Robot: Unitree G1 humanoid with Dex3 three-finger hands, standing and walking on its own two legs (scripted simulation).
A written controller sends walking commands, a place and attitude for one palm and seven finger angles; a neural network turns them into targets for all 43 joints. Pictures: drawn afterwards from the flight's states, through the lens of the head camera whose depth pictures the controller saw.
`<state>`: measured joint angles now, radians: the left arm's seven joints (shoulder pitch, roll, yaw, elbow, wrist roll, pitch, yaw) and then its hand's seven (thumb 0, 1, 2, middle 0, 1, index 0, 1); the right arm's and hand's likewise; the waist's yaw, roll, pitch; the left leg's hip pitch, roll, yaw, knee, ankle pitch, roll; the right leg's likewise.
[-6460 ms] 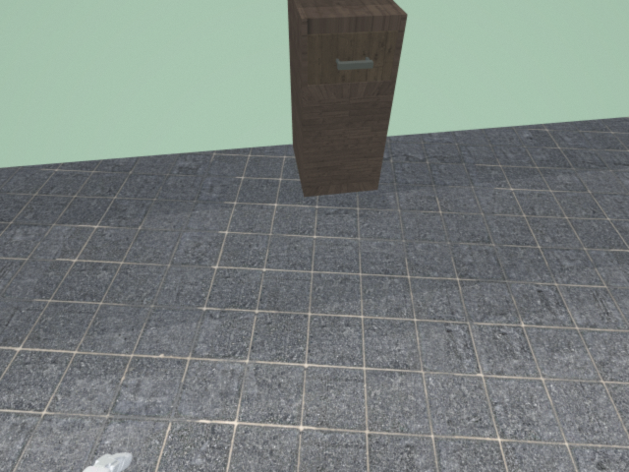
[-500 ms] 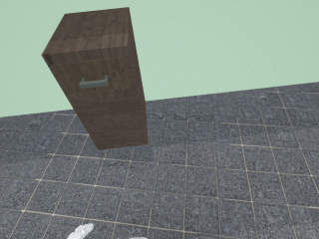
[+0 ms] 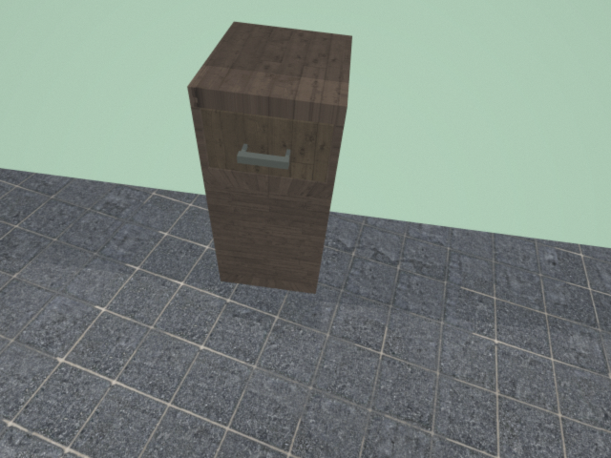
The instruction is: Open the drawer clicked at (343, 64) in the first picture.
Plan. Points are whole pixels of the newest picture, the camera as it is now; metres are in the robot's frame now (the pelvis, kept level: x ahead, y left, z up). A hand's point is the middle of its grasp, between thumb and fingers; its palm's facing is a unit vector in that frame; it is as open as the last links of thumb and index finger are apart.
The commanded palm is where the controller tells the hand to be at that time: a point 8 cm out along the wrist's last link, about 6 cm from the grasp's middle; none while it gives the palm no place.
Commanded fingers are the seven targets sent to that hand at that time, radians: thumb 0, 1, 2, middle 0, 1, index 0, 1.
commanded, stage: take the last steps up to it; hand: left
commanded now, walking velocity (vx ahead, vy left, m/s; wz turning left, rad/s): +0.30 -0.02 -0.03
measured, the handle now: (264, 155) +0.82 +0.19 -0.10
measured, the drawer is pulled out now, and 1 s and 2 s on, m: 0.00 0.00 0.00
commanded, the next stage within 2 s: come to a stop and stand still in 0.70 s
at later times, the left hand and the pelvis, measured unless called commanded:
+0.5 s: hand (234, 364) +0.30 +0.15 -0.17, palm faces -0.03 -0.98 -0.19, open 7.4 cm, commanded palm none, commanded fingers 0.00 0.90 0.90 -0.20 -0.30 -0.20 -0.30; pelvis +0.18 -0.02 -0.02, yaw +0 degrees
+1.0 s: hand (244, 382) +0.27 +0.13 -0.18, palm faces +0.09 -0.99 -0.14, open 7.3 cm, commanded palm none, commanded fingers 0.00 0.90 0.90 -0.20 -0.30 -0.20 -0.30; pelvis +0.32 -0.02 +0.00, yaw -1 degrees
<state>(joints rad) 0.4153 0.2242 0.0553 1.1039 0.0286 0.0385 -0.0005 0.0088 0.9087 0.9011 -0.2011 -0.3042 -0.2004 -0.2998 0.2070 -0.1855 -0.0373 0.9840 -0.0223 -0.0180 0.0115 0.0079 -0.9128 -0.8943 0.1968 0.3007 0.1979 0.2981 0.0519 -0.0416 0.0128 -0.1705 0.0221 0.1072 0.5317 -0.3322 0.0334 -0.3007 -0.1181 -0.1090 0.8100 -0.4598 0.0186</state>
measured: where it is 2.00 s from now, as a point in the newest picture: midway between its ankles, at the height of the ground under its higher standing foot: outside the picture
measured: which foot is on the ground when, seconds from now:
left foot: down 0.00-0.48, up 0.50-0.94, down 0.96-1.00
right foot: up 0.00-0.44, down 0.46-1.00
